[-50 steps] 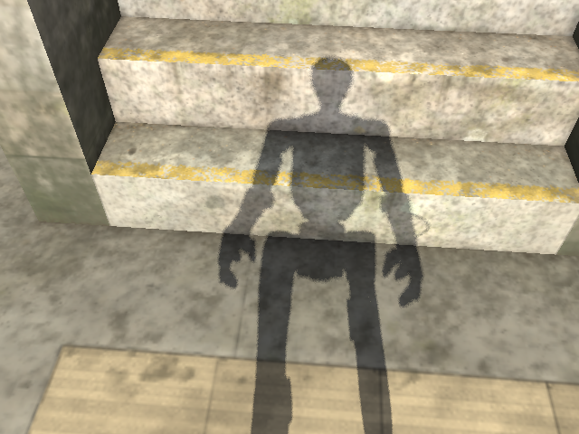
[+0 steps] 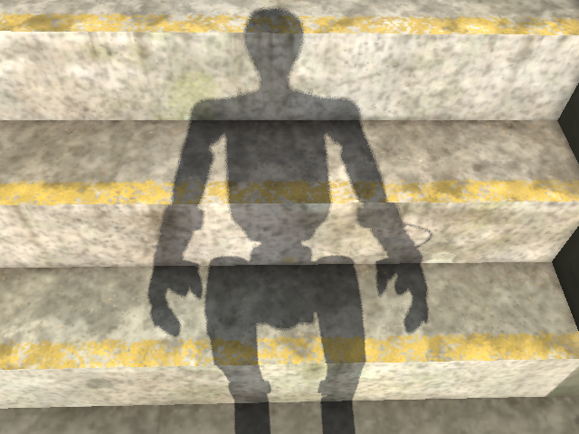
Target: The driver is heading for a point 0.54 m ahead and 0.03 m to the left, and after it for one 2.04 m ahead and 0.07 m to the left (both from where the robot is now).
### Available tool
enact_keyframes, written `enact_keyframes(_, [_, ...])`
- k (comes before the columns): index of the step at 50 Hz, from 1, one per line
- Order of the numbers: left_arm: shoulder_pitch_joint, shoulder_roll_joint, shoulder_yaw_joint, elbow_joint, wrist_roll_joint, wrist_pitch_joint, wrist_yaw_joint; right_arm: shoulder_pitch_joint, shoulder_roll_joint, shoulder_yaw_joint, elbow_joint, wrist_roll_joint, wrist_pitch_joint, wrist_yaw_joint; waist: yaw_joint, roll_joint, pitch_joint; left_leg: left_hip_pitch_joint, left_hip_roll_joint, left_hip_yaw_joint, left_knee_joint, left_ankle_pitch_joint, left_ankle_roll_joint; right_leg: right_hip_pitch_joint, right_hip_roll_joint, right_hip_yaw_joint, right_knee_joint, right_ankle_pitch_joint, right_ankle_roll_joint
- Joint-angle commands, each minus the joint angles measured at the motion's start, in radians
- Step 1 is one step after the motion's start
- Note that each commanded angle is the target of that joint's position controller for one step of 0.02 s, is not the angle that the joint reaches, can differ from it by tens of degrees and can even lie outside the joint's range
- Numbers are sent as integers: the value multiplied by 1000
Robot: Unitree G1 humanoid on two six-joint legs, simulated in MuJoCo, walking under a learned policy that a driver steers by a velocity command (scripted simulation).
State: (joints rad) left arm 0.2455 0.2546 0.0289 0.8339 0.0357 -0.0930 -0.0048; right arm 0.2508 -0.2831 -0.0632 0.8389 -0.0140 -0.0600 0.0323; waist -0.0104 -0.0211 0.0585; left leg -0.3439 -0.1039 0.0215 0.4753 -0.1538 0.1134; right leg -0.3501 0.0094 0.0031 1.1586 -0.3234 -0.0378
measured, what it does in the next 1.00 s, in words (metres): walks ahead: right foot, then left foot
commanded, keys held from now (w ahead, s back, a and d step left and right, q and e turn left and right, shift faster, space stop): w+q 0.38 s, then w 0.24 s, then w+e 0.38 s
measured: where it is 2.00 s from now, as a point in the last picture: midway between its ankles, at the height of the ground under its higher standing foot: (364, 215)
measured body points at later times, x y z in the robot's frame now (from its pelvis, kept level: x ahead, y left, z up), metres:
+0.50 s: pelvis +0.22 -0.01 +0.00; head +0.25 -0.02 +0.45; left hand +0.27 +0.27 -0.10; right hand +0.39 -0.24 -0.12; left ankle +0.12 +0.07 -0.64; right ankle +0.29 -0.10 -0.73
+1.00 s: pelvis +0.31 +0.04 +0.01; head +0.31 +0.06 +0.46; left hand +0.34 +0.29 -0.13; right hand +0.40 -0.20 -0.12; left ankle +0.27 +0.12 -0.73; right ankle +0.28 -0.08 -0.56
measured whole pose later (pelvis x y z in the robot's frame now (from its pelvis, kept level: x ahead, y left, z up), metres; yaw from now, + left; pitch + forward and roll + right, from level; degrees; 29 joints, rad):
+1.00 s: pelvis +0.31 +0.04 +0.01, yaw +11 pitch +2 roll +1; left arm 0.27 0.19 0.06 0.86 0.04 -0.01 0.02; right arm 0.33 -0.19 -0.02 0.91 -0.04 -0.10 -0.04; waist 0.00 -0.05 -0.04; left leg -0.17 0.00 0.16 0.38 -0.24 0.05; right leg -0.67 0.01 0.00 1.55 -0.33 -0.02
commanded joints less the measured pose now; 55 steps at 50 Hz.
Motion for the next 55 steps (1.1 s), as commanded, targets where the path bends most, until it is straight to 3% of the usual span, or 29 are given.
enact_keyframes(1, [12, 98, 14, -77, 18, 11, -2, 84, -103, -23, -21, 8, -13, -5, 13, 40, -109, 247, 281, -356, -216, 387, 146, -182, -71, 40, -27, 44, 33])
enact_keyframes(4, [-6, 57, -1, -84, 28, 34, -6, 85, -150, -34, -18, 10, -31, -12, 29, 63, -89, 168, 230, -283, -227, 508, 137, -158, -57, -3, -141, 75, 67])
enact_keyframes(8, [-164, 68, -10, -129, 19, 29, -5, 137, -146, -39, 2, 22, -16, -22, -27, 102, -64, 194, 168, -260, -215, 466, 75, -203, -42, -25, -366, 211, 90])
enact_keyframes(12, [-269, 66, -22, -162, 4, 18, 3, 167, -154, -45, 2, 12, -11, -33, -71, 104, -72, 264, 187, -317, -153, 491, 61, -196, -16, -12, -535, 269, 83])
enact_keyframes(13, [-228, 45, -30, -148, 0, 17, 12, 158, -132, -42, 1, -4, -9, -37, -61, 144, -113, 254, 205, -322, -114, 517, 64, -132, -1, -14, -495, 246, 74])
enact_keyframes(15, [-167, 77, -24, -134, 0, 7, 23, 93, -130, -42, -25, -8, -7, -41, -14, 105, -116, 179, 194, -356, -49, 595, 40, 5, 22, 3, -564, 194, 48])
enact_keyframes(17, [-15, 106, -9, -93, 9, -15, 40, 37, -146, -43, -36, 8, -16, -36, 78, 64, -152, 155, 131, -354, 133, 694, 2, 201, 36, -1, -744, 273, 14])
enact_keyframes(18, [89, 166, 13, -73, 26, -28, 51, 10, -102, -28, -59, 22, -27, -29, 125, 10, -203, 25, 79, -332, 316, 516, -28, 393, -98, 114, -783, 302, -20])
enact_keyframes(19, [133, 242, 27, -78, 39, -24, 56, 91, 24, 6, -85, 24, -28, -32, 65, -191, -259, -148, -26, -206, 555, -284, -45, 546, -405, 376, -770, 643, -91])
enact_keyframes(20, [126, 246, 49, -63, 29, -7, 49, 160, -47, -4, -84, 8, -3, -47, 25, -200, -318, -266, -12, -126, 714, -426, -48, 516, -499, 612, -798, 534, -221])
enact_keyframes(21, [84, 148, 34, -85, 30, -2, 34, 130, -76, -6, -54, -15, 15, -44, 26, -30, -232, -298, 55, -144, 795, -357, -53, 423, -433, 549, -833, 269, -224])
enact_keyframes(22, [28, 83, 18, -94, 18, -3, 22, 72, -75, -6, -62, -27, 18, -28, 29, -2, -158, -302, 75, -144, 775, -276, -60, 324, -357, 436, -888, 125, -192])
enact_keyframes(23, [0, 63, 10, -93, 17, -5, 18, 34, -56, -5, -70, -27, 20, -19, 25, -33, -107, -298, 78, -129, 809, -236, -74, 253, -317, 355, -922, 188, -182])
enact_keyframes(25, [26, 76, 12, -59, 5, -18, 17, 53, -21, 3, -67, -38, 27, -7, -1, -57, -82, -222, 76, -116, 787, -170, -97, 147, -256, 193, -931, 405, -164])
enact_keyframes(29, [2, 69, 6, -43, -1, -37, 15, 26, 32, 27, -71, -32, 33, -11, -30, -87, -124, -88, 81, -34, 504, -181, -124, 114, -214, 36, -893, 710, -143])
enact_keyframes(33, [42, 94, 13, -23, -13, -30, 23, -82, 44, 45, -96, -13, 28, -36, 17, -173, -158, 39, 76, 35, 153, -127, -127, 176, -211, 63, -860, 733, -128])
enact_keyframes(35, [62, 81, 10, -6, -34, -7, 26, -6, 79, 58, -68, -9, 14, -51, -23, -175, -182, 155, 56, 83, -21, -59, -102, 184, -210, 94, -777, 655, -130])
enact_keyframes(37, [83, 31, 2, -5, -68, -5, 25, 93, 38, 49, -34, -26, -16, -67, -53, -42, -166, 353, 135, 3, -122, 73, -93, 44, -139, 67, -578, 520, -100])
enact_keyframes(38, [41, -34, -17, -46, -63, -2, 22, 108, -50, 40, -49, -52, -28, -69, -63, 139, -150, 397, 359, -228, -198, 280, -81, -112, -43, 14, -365, 147, -41])
enact_keyframes(39, [159, -70, -24, -25, -65, 22, 31, 137, -103, 21, -30, -45, -13, -66, -31, 349, -203, 303, 505, -328, -267, 179, 44, -110, 0, -28, -197, -204, -21])
enact_keyframes(40, [162, 9, 1, 7, -34, 43, 41, 107, -76, 17, -41, -36, -5, -58, -30, 222, -124, 225, 473, -320, -304, -35, 104, -157, -18, -13, 68, -212, -8])
enact_keyframes(41, [136, 14, 15, 15, -4, 55, 41, 89, -66, 14, -30, -18, -1, -52, -23, 171, -47, 168, 433, -276, -317, -191, 121, -253, -25, -4, 281, -170, -5])
enact_keyframes(42, [106, 17, 25, 6, 8, 60, 42, 30, -53, 15, -32, -15, 0, -48, 2, 132, 1, 131, 396, -226, -312, -186, 110, -324, -31, -3, 416, -128, 1])
enact_keyframes(44, [60, 9, 34, -6, 1, 52, 27, 5, -19, 27, -25, -22, -25, -58, 22, 30, 35, 150, 361, -120, -278, 92, 73, -397, -40, 38, 371, 0, 13])
enact_keyframes(46, [58, -19, 37, -1, 3, 55, 24, 55, 0, 30, 4, -35, -47, -67, 19, 27, -57, 221, 377, -66, -212, 351, 74, -379, -19, 28, 394, 33, 21])
enact_keyframes(49, [-35, -39, 38, -53, 11, 84, 28, 106, -20, 25, 26, -29, -60, -85, -7, 116, -88, 306, 433, -80, -187, 390, 107, -481, -12, 8, 456, -18, 20])
enact_keyframes(51, [-91, -63, 39, -103, 8, 103, 44, 205, -47, 11, 65, -31, -63, -88, -34, 155, -86, 373, 497, -125, -231, 199, 149, -664, -18, 44, 739, -48, -5])
enact_keyframes(54, [-267, -78, 31, -205, 16, 107, 53, 253, -50, 10, 110, -36, -67, -81, -51, 79, -7, 449, 519, -121, -284, -23, 95, -929, -36, 60, 902, -186, -19])
enact_keyframes(55, [-312, -105, 23, -230, 9, 115, 62, 302, -49, 8, 136, -40, -71, -77, -69, 111, -10, 489, 539, -132, -307, -111, 93, -1017, -29, 55, 1031, -244, -31])
Keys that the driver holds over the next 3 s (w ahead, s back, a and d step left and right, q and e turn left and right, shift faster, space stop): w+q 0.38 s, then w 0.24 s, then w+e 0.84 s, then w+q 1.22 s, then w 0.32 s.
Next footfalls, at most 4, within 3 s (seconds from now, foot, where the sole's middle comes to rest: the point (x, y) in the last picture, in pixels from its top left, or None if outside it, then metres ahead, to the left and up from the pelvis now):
0.36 right None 0.33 -0.09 -0.77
0.74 left None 0.30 0.13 -0.77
1.38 right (377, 319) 0.62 -0.17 -0.56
1.90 left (326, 169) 0.84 -0.06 -0.34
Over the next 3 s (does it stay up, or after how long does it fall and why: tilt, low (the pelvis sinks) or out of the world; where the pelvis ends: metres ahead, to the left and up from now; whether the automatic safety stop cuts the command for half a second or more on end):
stays up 1.09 -0.24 0.63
